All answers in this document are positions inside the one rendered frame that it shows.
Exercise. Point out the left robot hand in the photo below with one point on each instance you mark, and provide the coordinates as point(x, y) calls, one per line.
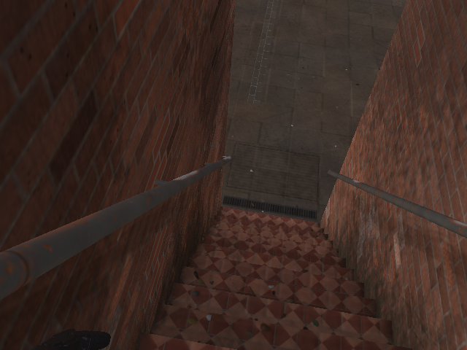
point(76, 340)

